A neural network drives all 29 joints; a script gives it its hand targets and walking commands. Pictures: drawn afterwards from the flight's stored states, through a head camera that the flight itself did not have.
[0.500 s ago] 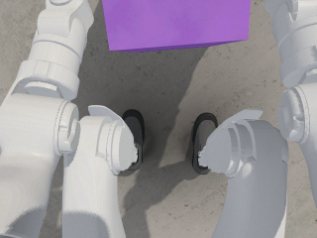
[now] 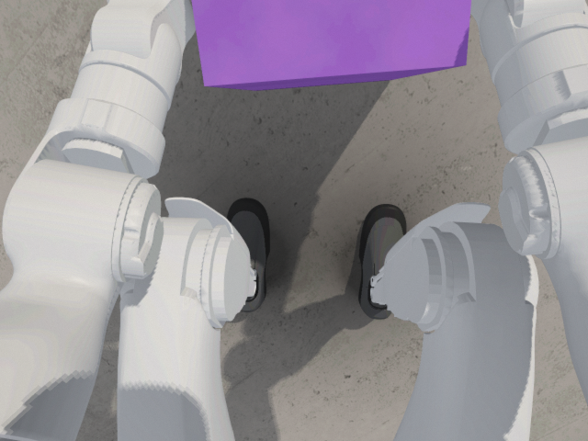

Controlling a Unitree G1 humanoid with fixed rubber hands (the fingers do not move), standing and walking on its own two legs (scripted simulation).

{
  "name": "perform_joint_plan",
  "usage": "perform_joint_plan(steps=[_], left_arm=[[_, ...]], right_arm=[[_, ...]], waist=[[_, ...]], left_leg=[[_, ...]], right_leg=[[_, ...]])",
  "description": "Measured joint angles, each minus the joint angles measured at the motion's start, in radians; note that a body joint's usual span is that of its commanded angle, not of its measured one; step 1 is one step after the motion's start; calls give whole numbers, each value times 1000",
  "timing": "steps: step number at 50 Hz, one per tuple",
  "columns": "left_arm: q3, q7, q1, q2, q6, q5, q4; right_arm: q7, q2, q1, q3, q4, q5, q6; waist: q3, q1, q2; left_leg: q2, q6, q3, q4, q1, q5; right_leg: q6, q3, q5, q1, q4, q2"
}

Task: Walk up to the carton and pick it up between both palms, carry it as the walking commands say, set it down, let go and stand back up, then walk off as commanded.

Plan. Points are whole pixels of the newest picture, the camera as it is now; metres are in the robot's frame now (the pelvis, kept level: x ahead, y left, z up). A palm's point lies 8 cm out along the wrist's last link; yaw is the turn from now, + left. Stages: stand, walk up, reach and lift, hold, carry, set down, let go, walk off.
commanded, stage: reach and lift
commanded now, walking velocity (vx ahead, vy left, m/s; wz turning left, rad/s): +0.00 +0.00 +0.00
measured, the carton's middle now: out of the picture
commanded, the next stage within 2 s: none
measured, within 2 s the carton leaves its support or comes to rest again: leaves its support in 0.64 s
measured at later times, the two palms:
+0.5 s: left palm out of the picture +0.56 +0.14 -0.18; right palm out of the picture +0.57 -0.15 -0.18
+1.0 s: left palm out of the picture +0.55 +0.13 -0.12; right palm out of the picture +0.57 -0.16 -0.12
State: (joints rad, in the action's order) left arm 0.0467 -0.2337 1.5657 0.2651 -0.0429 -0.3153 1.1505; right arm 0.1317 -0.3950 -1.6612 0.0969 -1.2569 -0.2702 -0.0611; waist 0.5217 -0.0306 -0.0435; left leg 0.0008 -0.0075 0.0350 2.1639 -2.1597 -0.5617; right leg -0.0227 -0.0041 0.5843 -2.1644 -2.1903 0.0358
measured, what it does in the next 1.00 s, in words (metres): stands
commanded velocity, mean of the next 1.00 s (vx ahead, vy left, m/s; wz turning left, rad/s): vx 0.00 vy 0.00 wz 0.00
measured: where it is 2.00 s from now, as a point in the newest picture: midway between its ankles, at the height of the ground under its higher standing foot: (311, 276)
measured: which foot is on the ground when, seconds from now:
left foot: down 0.00-1.00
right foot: down 0.00-1.00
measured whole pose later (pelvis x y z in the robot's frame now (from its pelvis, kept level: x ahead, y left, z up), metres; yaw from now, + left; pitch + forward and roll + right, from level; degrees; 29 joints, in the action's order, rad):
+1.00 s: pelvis +0.00 +0.00 +0.03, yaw -3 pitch +29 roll +2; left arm 0.36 -0.21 1.43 0.14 -0.34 -0.04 0.74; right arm 0.10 -0.32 -1.55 -0.16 -0.94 -0.03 -0.31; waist 0.52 -0.04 0.00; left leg 0.05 0.04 0.00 2.11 -2.02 -0.60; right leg 0.02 -0.04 0.57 -2.06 -2.12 -0.06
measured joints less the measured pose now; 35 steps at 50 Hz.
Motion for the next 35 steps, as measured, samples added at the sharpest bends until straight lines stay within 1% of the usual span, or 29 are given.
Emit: perform_joint_plan(steps=[3, 6, 9, 11, 15, 22, 25, 27, 28, 32, 33, 35], left_arm=[[18, 5, 6, -5, -1, 17, 15], [64, 24, 1, -12, -23, 55, 7], [104, 49, -22, -18, -57, 92, -29], [111, 66, -27, -16, -79, 105, -38], [118, 79, -29, -10, -116, 116, -53], [128, 77, -24, -1, -149, 122, -69], [135, 54, -3, 1, -163, 129, -73], [136, 36, -1, -5, -172, 131, -82], [136, 35, -3, -5, -178, 131, -90], [122, 24, -26, -12, -218, 126, -147], [125, 20, -36, -18, -225, 131, -164], [152, 18, -60, -35, -233, 150, -198]], right_arm=[[-7, 3, -14, -13, -27, 20, -5], [-23, 7, -18, -46, -31, 62, -28], [-47, 8, 2, -77, -2, 98, -59], [-60, 7, 18, -90, 22, 108, -78], [-69, 12, 37, -115, 57, 115, -107], [-28, 37, 48, -148, 106, 134, -139], [-4, 51, 42, -175, 130, 148, -150], [29, 62, 52, -183, 152, 157, -159], [33, 64, 59, -185, 165, 159, -165], [22, 55, 93, -168, 213, 155, -192], [20, 53, 104, -169, 229, 154, -199], [17, 59, 121, -184, 252, 163, -207]], waist=[[-1, 1, -2], [-8, 5, -5], [-31, 5, -3], [-41, 5, -4], [-45, 7, -6], [-29, 10, -4], [3, 11, -1], [1, 8, 0], [1, 7, 0], [3, 3, 6], [3, 1, 7], [3, -3, 13]], left_leg=[[8, 2, -3, 9, -2, -1], [17, 7, -7, 24, -13, 0], [20, 9, -10, 44, -39, 2], [23, 10, -11, 57, -53, 3], [26, 14, -13, 77, -64, 3], [28, 22, -19, 84, -54, 1], [29, 26, -23, 80, -31, -2], [28, 28, -27, 77, -29, -3], [28, 29, -28, 75, -26, -4], [36, 37, -36, 64, 3, -19], [40, 42, -39, 59, 15, -24], [43, 43, -43, 46, 43, 3]], right_leg=[[3, -4, 3, 0, -8, -7], [11, -8, 7, -8, -26, -12], [10, -8, 6, -32, -46, -14], [9, -7, 7, -44, -60, -12], [6, -5, 10, -55, -81, -11], [-1, -1, 10, -48, -90, -12], [-4, 2, 10, -26, -85, -15], [-5, 5, 9, -24, -80, -16], [-5, 6, 10, -21, -77, -17], [0, 4, 14, 3, -61, -29], [3, 2, 15, 13, -55, -34], [9, -2, 16, 31, -42, -48]])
